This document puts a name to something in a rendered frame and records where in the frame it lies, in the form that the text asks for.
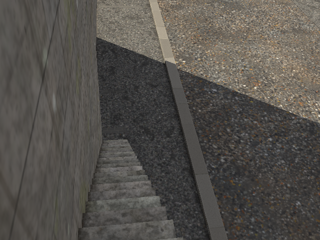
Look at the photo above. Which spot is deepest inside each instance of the stairs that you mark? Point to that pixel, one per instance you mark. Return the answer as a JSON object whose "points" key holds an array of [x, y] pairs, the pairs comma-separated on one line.
{"points": [[122, 204]]}

